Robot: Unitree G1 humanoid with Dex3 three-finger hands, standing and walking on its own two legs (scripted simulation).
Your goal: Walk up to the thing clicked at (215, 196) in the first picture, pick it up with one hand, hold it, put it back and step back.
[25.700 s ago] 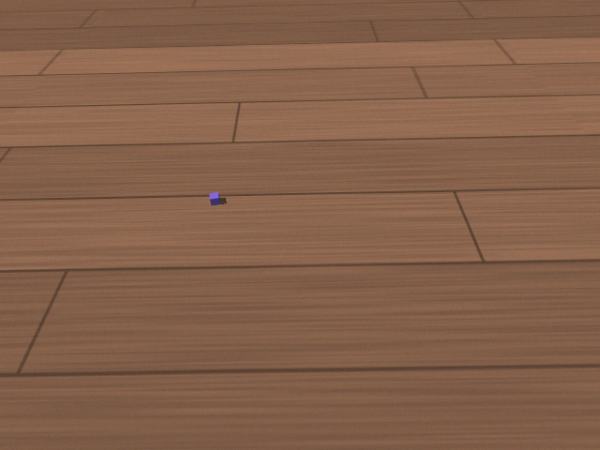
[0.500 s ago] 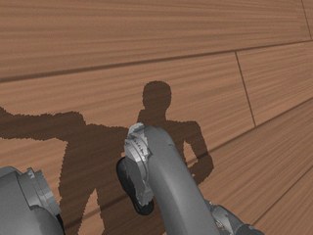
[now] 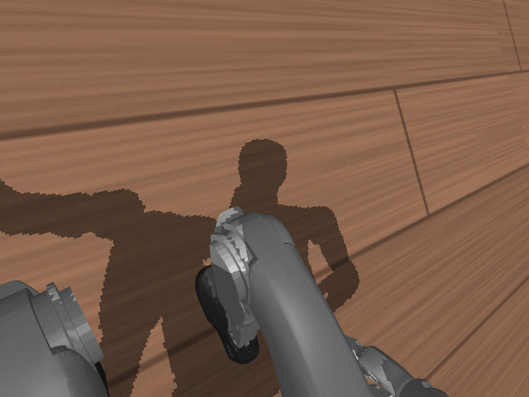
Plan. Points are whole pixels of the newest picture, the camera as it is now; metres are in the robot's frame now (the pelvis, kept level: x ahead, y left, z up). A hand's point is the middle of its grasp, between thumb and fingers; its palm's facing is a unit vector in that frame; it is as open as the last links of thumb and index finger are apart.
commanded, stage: close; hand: left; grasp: from above
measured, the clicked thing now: out of the picture +0.45 +0.35 -0.29
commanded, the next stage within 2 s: settle in 0.68 s
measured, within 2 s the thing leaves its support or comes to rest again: leaves its support in 1.12 s
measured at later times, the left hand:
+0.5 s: hand out of the picture +0.43 +0.34 -0.26, palm faces -0.43 -0.18 -0.89, open 6.6 cm
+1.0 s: hand out of the picture +0.44 +0.34 -0.26, palm faces -0.43 -0.19 -0.88, open 6.6 cm
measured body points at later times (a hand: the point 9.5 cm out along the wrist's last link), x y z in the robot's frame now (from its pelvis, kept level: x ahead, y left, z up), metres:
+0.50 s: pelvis +0.00 +0.00 +0.00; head +0.28 +0.14 +0.32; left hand +0.45 +0.34 -0.21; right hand +0.06 -0.25 -0.05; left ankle +0.06 +0.13 -0.28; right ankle +0.11 -0.12 -0.28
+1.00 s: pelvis +0.00 +0.00 +0.00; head +0.28 +0.14 +0.32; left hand +0.46 +0.35 -0.21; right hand +0.06 -0.25 -0.05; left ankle +0.06 +0.13 -0.28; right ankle +0.11 -0.12 -0.28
